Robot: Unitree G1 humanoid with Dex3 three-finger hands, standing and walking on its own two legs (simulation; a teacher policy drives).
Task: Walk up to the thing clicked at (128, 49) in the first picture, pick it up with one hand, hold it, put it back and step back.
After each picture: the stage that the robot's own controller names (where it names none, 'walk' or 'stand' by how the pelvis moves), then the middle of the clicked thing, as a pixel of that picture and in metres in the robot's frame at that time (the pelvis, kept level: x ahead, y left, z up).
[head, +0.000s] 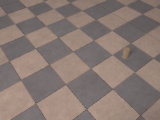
stand; (125, 53) +1.23 -0.43 -0.72
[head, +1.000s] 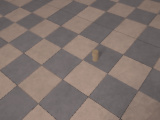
walk; (95, 55) +1.17 -0.02 -0.70
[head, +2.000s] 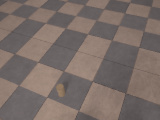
walk; (60, 90) +0.75 +0.27 -0.71
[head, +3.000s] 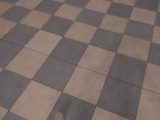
walk; (59, 119) +0.45 +0.19 -0.69
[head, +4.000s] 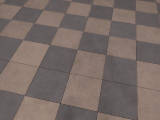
stand; out of the picture +0.37 +0.12 -0.69
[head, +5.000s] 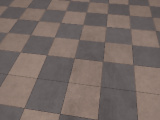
stand; out of the picture +0.34 +0.15 -0.72
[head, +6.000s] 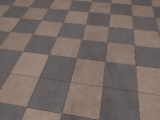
stand; out of the picture +0.34 +0.14 -0.73
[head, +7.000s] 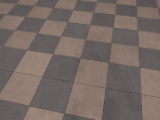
stand; out of the picture +0.34 +0.12 -0.73
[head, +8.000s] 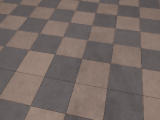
stand; out of the picture +0.34 +0.12 -0.73
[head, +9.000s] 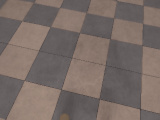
go down; out of the picture +0.36 +0.11 -0.66
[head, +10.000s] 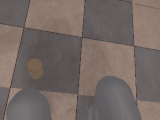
go down; (35, 69) +0.45 +0.13 -0.30
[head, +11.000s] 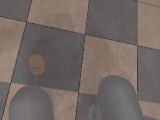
close in; (37, 65) +0.44 +0.13 -0.30
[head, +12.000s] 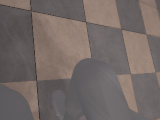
rest palm; out of the picture +0.44 +0.17 -0.24
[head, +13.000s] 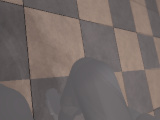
close; out of the picture +0.43 +0.18 -0.24
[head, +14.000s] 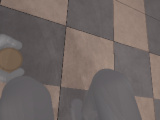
lift; (7, 61) +0.38 +0.19 -0.16
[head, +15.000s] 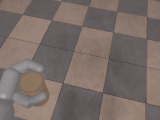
lift; (35, 89) +0.32 +0.16 +0.02
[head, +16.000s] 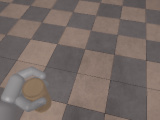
hold; (38, 96) +0.31 +0.16 +0.01
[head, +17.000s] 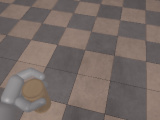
hold; (37, 96) +0.31 +0.17 +0.01
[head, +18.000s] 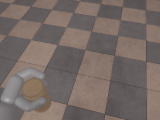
crouch; (37, 96) +0.31 +0.17 +0.01
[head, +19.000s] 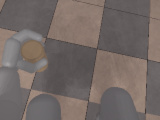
crouch; (35, 57) +0.43 +0.14 -0.08
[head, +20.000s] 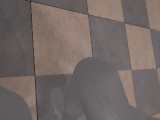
lower; out of the picture +0.44 +0.22 -0.24
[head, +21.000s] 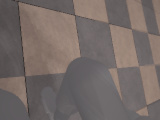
lower; out of the picture +0.45 +0.22 -0.25
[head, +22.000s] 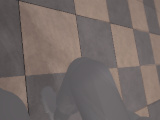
lower; out of the picture +0.45 +0.22 -0.25
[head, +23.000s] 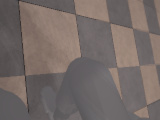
lower; out of the picture +0.45 +0.21 -0.25
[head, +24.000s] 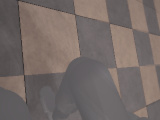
loosen; out of the picture +0.45 +0.19 -0.26
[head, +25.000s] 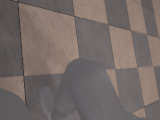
withdraw; out of the picture +0.45 +0.19 -0.27
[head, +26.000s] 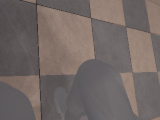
stand; out of the picture +0.44 +0.19 -0.24
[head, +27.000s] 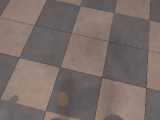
stand; (62, 98) +0.41 +0.11 -0.55
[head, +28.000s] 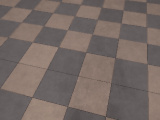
stand; out of the picture +0.37 +0.11 -0.66
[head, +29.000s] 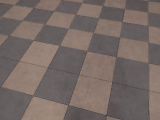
stand; out of the picture +0.37 +0.11 -0.66
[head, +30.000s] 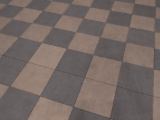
stand; out of the picture +0.38 +0.09 -0.71
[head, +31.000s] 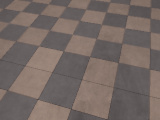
stand; out of the picture +0.38 +0.12 -0.72
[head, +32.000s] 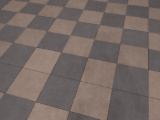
stand; out of the picture +0.36 +0.12 -0.73
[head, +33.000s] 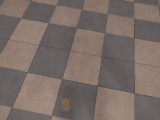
walk; (65, 104) +0.48 +0.10 -0.71
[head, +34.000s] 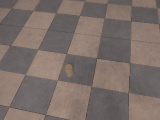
walk; (68, 70) +0.85 +0.20 -0.69
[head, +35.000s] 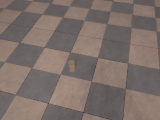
stand; (71, 66) +1.02 +0.13 -0.71
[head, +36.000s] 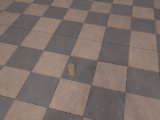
stand; (71, 69) +1.00 +0.12 -0.73
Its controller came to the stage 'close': yes
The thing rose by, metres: 0.72
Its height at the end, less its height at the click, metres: +0.00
